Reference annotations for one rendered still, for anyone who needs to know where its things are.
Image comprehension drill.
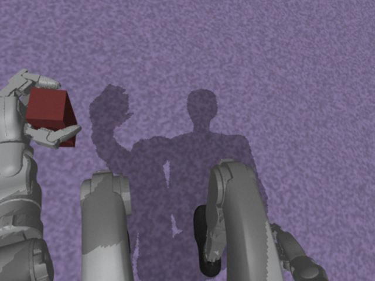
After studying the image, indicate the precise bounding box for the right robot foot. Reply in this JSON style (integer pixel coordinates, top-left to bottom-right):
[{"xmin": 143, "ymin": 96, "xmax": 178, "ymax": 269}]
[{"xmin": 193, "ymin": 205, "xmax": 221, "ymax": 277}]

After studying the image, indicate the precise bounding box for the left robot arm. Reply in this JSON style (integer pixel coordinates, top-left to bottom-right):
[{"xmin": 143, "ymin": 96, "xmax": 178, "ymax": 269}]
[{"xmin": 0, "ymin": 141, "xmax": 54, "ymax": 281}]

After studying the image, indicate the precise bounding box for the right robot arm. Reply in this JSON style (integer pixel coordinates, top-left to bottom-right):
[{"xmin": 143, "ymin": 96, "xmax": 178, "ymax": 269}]
[{"xmin": 289, "ymin": 256, "xmax": 329, "ymax": 281}]

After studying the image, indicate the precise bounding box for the left robot hand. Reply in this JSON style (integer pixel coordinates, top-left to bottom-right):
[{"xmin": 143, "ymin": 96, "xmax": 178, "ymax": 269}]
[{"xmin": 0, "ymin": 68, "xmax": 82, "ymax": 149}]

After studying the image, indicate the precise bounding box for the right robot hand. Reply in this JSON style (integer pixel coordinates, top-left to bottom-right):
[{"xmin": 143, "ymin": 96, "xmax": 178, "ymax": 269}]
[{"xmin": 270, "ymin": 223, "xmax": 306, "ymax": 271}]

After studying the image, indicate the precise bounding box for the carton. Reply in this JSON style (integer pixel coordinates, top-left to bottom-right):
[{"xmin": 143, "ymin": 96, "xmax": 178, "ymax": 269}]
[{"xmin": 25, "ymin": 87, "xmax": 77, "ymax": 147}]

